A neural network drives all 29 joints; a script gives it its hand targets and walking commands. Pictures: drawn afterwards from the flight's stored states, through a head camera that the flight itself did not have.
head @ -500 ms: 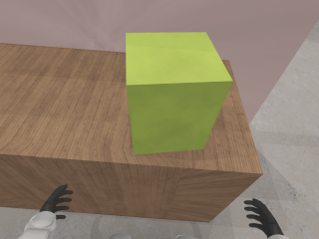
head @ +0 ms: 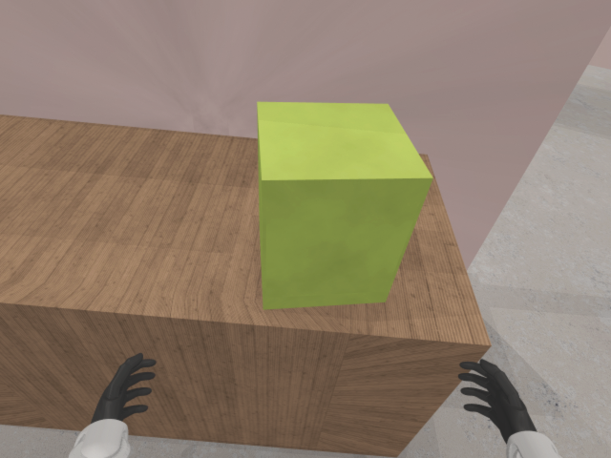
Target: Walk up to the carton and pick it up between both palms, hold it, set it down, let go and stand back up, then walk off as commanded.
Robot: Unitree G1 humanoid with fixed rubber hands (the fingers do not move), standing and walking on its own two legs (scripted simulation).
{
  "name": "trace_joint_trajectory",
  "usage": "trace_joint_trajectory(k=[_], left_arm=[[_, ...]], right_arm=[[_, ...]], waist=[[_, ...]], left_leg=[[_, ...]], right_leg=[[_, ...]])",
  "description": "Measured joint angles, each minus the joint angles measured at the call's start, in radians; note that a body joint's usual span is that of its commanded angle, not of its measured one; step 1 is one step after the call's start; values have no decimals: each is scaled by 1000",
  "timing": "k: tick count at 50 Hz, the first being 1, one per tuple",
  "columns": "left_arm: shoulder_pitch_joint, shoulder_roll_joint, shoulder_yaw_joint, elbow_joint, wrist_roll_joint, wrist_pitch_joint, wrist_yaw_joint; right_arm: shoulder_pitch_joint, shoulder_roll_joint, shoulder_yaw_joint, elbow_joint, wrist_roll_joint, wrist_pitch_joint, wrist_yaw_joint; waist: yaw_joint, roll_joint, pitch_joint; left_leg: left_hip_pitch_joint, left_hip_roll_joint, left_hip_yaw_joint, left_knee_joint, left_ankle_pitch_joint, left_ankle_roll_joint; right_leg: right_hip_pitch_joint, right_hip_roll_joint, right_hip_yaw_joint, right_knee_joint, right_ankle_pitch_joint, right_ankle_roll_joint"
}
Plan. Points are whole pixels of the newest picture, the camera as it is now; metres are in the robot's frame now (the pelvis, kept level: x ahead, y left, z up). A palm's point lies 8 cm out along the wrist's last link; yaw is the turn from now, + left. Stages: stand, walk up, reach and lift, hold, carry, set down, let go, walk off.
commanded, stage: reach and lift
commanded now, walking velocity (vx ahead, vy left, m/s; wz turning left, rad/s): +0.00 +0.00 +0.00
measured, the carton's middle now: (324, 207) +0.51 -0.01 +0.05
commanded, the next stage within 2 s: none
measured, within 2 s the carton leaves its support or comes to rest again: neither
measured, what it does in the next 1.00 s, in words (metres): shifts its weight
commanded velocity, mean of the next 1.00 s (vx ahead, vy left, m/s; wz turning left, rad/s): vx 0.00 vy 0.00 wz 0.00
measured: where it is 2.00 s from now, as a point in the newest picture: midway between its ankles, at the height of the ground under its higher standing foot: outside the picture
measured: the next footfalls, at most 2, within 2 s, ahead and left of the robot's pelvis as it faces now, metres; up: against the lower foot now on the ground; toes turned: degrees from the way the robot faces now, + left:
none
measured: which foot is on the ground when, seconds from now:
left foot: down 0.00-1.00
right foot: down 0.00-1.00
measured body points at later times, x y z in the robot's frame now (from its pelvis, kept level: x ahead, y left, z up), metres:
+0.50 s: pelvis +0.02 +0.02 +0.01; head -0.02 +0.03 +0.45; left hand +0.23 +0.24 +0.01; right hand +0.25 -0.23 +0.01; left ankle +0.06 +0.15 -0.73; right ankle +0.06 -0.10 -0.73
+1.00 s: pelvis +0.05 -0.01 +0.01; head +0.05 +0.00 +0.46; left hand +0.28 +0.22 +0.05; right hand +0.31 -0.24 +0.05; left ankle +0.06 +0.15 -0.73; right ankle +0.06 -0.10 -0.73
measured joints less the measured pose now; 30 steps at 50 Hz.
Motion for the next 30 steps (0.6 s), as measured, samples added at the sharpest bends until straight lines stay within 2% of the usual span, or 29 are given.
trace_joint_trajectory(k=[7,13,16,21,27,30], left_arm=[[0,-25,0,-93,0,4,4],[0,-54,0,-146,0,10,30],[0,-67,0,-163,0,2,60],[0,-102,0,-163,0,-30,86],[6,-158,0,-205,0,-75,92],[7,-164,0,-229,0,-98,80]], right_arm=[[4,0,0,-109,61,72,6],[4,0,0,-141,95,102,47],[4,0,0,-143,113,97,83],[4,-16,0,-143,152,60,118],[4,-31,0,-149,178,20,124],[13,-31,0,-196,184,12,120]], waist=[[0,0,-16],[0,0,-18],[0,0,-18],[0,0,-19],[0,0,-23],[0,0,-23]], left_leg=[[13,-18,0,0,1,13],[16,-38,0,0,1,29],[16,-40,0,-4,-1,36],[19,-37,0,-20,-1,33],[39,-29,0,-62,5,15],[51,-24,0,-85,9,9]], right_leg=[[16,-17,0,0,-9,3],[25,-36,0,-1,-30,5],[31,-38,0,-22,2,10],[33,-38,0,-36,5,40],[32,-32,0,-36,-10,22],[33,-28,0,-36,-18,12]])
